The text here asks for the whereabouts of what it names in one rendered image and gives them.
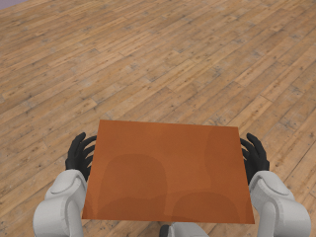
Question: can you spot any robot right foot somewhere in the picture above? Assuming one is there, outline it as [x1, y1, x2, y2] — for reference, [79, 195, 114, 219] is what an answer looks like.
[159, 224, 170, 237]

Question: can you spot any carton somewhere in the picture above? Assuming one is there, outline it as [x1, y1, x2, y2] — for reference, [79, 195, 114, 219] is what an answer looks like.
[81, 119, 255, 224]

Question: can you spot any robot right thigh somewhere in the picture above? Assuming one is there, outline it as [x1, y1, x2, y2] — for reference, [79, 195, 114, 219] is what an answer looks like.
[168, 222, 209, 237]

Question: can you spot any left robot hand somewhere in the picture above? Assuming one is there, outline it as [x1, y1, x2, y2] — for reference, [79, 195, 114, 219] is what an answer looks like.
[65, 132, 97, 183]

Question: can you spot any right robot hand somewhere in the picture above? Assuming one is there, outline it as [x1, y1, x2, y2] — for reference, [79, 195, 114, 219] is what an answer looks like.
[240, 132, 270, 186]

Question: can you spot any robot left forearm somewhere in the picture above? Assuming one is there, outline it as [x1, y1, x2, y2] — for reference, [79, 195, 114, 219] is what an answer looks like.
[33, 169, 88, 237]

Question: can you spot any robot right forearm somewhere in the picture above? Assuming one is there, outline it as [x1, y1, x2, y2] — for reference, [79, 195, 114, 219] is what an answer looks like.
[248, 170, 312, 237]

